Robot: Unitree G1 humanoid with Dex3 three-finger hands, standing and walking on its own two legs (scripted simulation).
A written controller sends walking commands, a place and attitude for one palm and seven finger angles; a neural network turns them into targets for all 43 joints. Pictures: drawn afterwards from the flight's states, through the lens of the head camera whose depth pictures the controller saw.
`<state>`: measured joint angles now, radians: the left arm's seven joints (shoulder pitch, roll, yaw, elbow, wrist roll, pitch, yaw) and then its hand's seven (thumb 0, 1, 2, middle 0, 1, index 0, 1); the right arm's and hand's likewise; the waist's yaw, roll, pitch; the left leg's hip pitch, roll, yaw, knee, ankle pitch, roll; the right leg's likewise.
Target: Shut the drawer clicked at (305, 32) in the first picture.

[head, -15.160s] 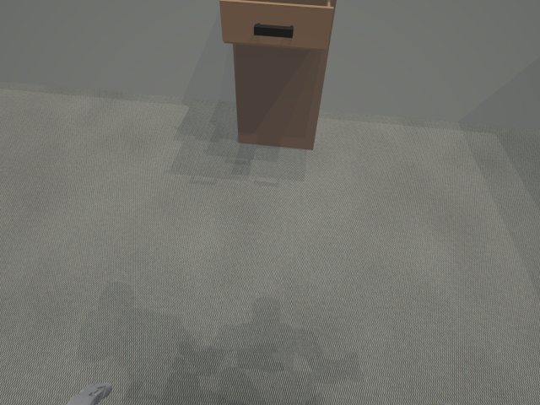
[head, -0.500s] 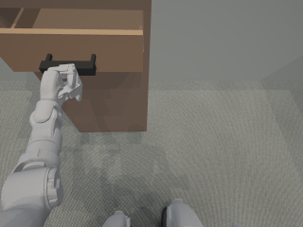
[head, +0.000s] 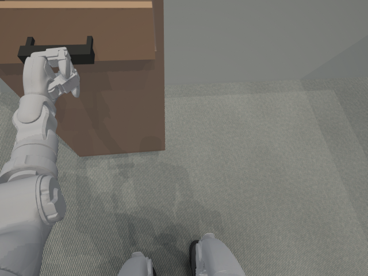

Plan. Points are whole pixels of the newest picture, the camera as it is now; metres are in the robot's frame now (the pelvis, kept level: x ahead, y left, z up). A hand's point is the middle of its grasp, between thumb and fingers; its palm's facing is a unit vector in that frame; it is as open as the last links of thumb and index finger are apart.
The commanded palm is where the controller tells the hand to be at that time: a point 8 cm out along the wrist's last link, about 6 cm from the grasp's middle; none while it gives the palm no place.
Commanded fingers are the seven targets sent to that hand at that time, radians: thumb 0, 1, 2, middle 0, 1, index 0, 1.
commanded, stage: push the drawer shut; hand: left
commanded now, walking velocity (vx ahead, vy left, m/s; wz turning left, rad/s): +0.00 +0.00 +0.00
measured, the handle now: (59, 47) +0.60 +0.22 +0.07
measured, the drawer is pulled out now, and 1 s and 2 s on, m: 0.03 0.00 0.00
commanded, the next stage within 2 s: pull the fist back off the drawer in 0.76 s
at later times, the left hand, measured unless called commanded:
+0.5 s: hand (74, 63) +0.55 +0.18 +0.07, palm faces +0.01 -1.00 -0.04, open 3.2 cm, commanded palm +0.55 +0.21 +0.07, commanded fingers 0.00 0.90 0.90 -1.40 -1.60 -1.40 -1.60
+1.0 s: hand (71, 60) +0.55 +0.19 +0.08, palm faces -0.01 -1.00 -0.05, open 3.4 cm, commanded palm +0.57 +0.21 +0.07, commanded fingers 0.00 0.90 0.90 -1.40 -1.60 -1.40 -1.60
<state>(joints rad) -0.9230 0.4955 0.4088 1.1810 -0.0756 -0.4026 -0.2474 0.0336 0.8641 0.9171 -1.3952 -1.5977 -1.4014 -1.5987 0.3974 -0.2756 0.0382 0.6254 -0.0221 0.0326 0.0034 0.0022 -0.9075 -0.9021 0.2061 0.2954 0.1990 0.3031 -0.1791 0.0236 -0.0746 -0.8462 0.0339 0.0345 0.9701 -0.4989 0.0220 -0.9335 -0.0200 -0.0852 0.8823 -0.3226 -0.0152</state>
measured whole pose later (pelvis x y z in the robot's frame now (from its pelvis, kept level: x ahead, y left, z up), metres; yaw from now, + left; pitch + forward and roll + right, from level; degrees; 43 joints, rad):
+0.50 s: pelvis +0.00 +0.00 -0.01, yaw +1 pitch +25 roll -3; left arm -1.08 0.56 0.41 1.29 -0.02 -0.39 -0.21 0.03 0.79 0.96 -1.39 -1.60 -1.40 -1.60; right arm 0.42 -0.27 0.05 0.63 -0.05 0.07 0.02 0.00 -0.91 -0.90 0.21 0.30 0.20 0.30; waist -0.22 0.04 -0.08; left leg -0.94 0.03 0.00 1.01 -0.51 0.02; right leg -1.00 -0.02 -0.12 0.89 -0.33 -0.01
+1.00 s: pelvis -0.03 +0.00 -0.02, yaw +1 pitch +27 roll -4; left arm -1.28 0.72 0.36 1.42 0.01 -0.32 -0.23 0.08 0.71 0.99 -1.40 -1.60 -1.40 -1.60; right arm 0.44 -0.30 0.10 0.65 -0.05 -0.02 0.00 0.00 -0.91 -0.90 0.21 0.30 0.20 0.30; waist -0.29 0.04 -0.06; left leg -1.08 0.04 -0.02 1.08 -0.48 0.02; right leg -1.11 -0.02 -0.14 0.92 -0.28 -0.02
